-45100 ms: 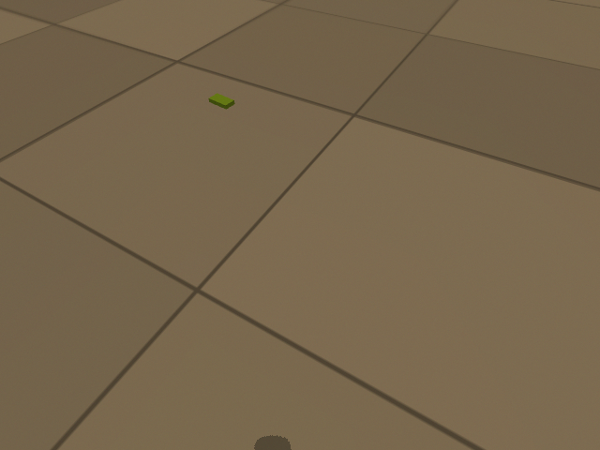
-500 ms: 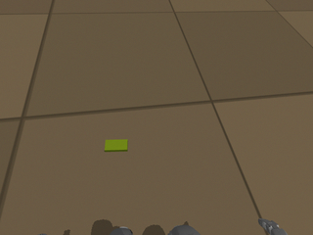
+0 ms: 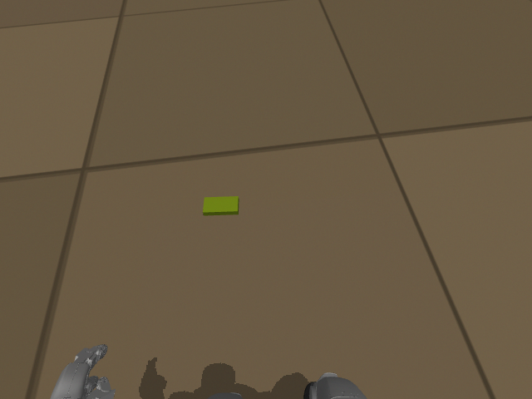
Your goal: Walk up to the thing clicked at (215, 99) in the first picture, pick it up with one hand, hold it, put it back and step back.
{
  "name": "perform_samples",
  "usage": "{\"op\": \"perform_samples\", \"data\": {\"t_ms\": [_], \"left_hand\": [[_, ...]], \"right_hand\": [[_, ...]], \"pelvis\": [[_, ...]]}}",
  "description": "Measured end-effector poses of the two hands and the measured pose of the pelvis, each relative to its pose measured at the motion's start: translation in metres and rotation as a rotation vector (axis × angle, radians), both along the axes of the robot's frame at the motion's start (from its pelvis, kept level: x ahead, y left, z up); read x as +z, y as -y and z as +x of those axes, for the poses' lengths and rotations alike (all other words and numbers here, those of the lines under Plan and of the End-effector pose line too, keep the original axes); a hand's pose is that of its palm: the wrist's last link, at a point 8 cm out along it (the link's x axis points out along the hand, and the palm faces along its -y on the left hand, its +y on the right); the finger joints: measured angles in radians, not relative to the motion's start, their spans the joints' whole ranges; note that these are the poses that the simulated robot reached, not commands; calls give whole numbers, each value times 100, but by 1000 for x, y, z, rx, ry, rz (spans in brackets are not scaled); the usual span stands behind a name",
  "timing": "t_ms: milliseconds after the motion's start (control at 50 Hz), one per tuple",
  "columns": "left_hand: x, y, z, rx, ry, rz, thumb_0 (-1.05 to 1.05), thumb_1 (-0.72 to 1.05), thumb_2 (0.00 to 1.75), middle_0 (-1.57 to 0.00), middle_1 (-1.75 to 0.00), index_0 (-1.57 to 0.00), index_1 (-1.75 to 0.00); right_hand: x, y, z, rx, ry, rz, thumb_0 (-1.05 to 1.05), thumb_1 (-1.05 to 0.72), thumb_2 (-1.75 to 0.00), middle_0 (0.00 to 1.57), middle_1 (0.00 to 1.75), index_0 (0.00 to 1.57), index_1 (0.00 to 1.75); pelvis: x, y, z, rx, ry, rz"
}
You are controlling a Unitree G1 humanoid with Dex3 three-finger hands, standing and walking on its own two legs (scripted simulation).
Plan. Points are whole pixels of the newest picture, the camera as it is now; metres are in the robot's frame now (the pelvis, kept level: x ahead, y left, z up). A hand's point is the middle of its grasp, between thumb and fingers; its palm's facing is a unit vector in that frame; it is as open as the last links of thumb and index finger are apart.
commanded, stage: step back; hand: left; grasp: from above
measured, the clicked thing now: (221, 205) +0.90 +0.25 -0.74
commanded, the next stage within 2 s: stand in 1.50 s
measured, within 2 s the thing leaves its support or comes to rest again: neither
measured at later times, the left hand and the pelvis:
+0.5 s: hand out of the picture -0.13 +0.25 -0.13, palm faces -0.04 -0.89 -0.45, open 7.4 cm; pelvis -0.17 -0.02 +0.01, yaw -5 degrees
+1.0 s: hand out of the picture -0.12 +0.27 -0.13, palm faces -0.03 -0.92 -0.40, open 7.4 cm; pelvis -0.18 -0.02 +0.01, yaw -1 degrees
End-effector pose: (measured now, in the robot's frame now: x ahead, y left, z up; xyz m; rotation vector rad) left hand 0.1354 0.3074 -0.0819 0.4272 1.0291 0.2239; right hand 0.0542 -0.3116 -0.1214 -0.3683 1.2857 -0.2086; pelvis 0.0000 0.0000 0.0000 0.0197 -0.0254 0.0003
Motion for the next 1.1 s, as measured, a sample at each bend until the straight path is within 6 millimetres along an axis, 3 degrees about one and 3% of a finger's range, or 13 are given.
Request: {"op": "perform_samples", "data": {"t_ms": [80,140,240,360,460,520,660,740,820,960,1040,1100], "left_hand": [[-18,-2,-28,13,5,-46,0,90,90,-20,-30,-21,-30],[-20,3,-59,26,-36,-72,1,90,90,-20,-30,-21,-30],[-20,8,-115,45,-86,-85,1,90,90,-20,-30,-21,-30],[-25,14,-192,31,-163,-19,1,90,90,-20,-30,-21,-30],[-9,21,-256,63,-208,3,1,90,90,-20,-30,-21,-30],[1,16,-276,92,-218,23,1,90,90,-20,-30,-21,-31],[7,-9,-289,113,-122,32,1,89,90,-20,-30,-21,-31],[-4,-25,-295,118,-125,14,1,90,90,-20,-30,-21,-31],[-9,-26,-294,107,-172,-19,1,90,90,-20,-30,-21,-30],[-11,-9,-266,60,-154,-48,1,90,90,-20,-30,-21,-30],[-14,10,-249,60,-124,-37,1,90,90,-20,-30,-21,-30],[-13,22,-241,67,-102,-44,1,90,90,-20,-30,-21,-30]], "right_hand": [[6,-10,-28,15,12,-5,0,-90,-90,20,30,21,30],[18,-10,-44,24,45,-12,0,-90,-90,20,30,21,30],[33,0,-53,36,121,-31,0,-90,-90,21,30,21,30],[20,20,-64,41,235,-7,0,-90,-90,20,30,21,30],[13,22,-106,-1,196,41,0,-91,-90,20,30,20,30],[12,22,-137,-21,163,61,0,-90,-90,20,30,20,30],[0,15,-197,15,7,48,0,-90,-90,20,30,20,30],[5,0,-208,20,3,39,1,-91,-90,20,30,20,30],[18,-7,-213,-4,56,36,1,-90,-90,20,30,21,30],[25,11,-208,-25,68,11,0,-90,-90,20,30,21,30],[9,29,-191,-33,62,6,0,-90,-90,20,30,21,30],[4,28,-174,-23,55,17,0,-90,-90,20,30,20,30]], "pelvis": [[-4,-3,-33,0,33,29],[2,-4,-52,4,39,-17],[8,4,-86,-25,12,-30],[-5,18,-138,-81,10,-25],[4,24,-163,-96,31,-18],[10,24,-174,-77,26,5],[6,12,-195,9,12,-12],[4,0,-202,12,30,23],[10,-4,-199,13,22,0],[11,10,-187,-4,17,4],[2,21,-175,-5,30,-27],[2,26,-167,-3,26,-21]]}}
